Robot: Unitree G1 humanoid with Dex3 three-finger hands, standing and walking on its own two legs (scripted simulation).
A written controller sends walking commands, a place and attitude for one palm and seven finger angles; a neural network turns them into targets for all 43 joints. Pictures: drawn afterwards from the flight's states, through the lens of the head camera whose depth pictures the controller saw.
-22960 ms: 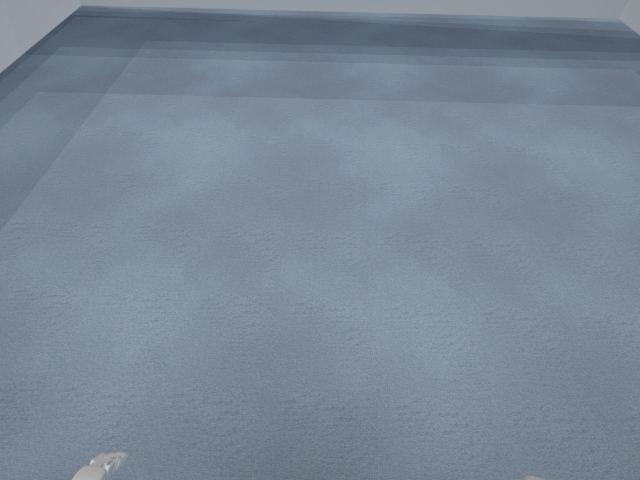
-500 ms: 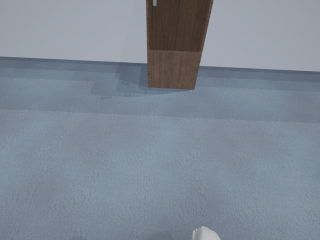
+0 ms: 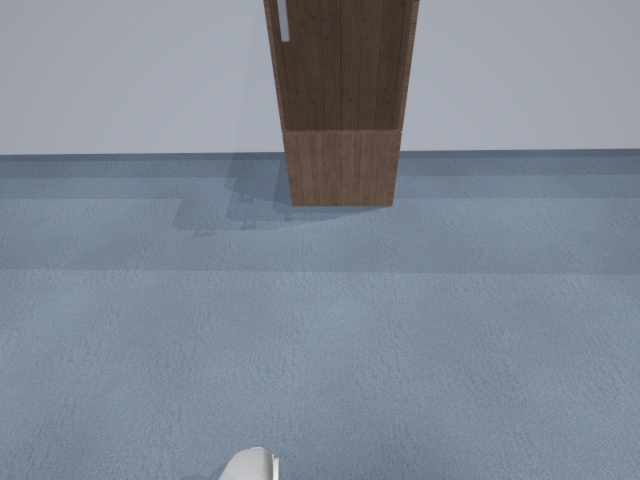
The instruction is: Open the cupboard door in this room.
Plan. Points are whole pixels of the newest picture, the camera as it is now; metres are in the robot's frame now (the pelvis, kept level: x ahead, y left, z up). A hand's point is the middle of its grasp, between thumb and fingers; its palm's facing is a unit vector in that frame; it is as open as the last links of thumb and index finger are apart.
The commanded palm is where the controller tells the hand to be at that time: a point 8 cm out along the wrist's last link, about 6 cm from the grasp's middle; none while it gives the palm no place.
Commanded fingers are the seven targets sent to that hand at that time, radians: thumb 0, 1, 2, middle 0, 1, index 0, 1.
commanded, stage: turn or walk to find it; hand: left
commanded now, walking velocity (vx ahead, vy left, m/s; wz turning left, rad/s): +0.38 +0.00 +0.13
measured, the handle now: (283, 9) +1.29 +0.16 +0.07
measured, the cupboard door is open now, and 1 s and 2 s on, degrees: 0 0 0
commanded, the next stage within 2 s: stand and wait in 0.16 s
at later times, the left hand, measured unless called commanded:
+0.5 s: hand out of the picture +0.13 +0.22 -0.19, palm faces +0.12 -0.98 -0.16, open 7.4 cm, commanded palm none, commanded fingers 0.00 0.90 0.90 -0.20 -0.30 -0.20 -0.30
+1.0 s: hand (204, 435) +0.22 +0.20 -0.17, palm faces +0.08 -0.97 -0.22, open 7.3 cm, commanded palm none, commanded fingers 0.00 0.90 0.90 -0.20 -0.30 -0.20 -0.30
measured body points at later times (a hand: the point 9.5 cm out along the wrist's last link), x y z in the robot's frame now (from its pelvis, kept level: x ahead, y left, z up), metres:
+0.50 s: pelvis +0.16 +0.06 -0.01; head +0.17 +0.07 +0.44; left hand +0.13 +0.28 -0.17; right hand +0.28 -0.15 -0.15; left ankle +0.20 +0.16 -0.74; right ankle +0.16 -0.07 -0.69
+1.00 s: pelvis +0.21 +0.03 +0.00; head +0.23 +0.02 +0.45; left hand +0.21 +0.25 -0.15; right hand +0.17 -0.18 -0.17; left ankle +0.20 +0.16 -0.74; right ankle +0.22 -0.07 -0.74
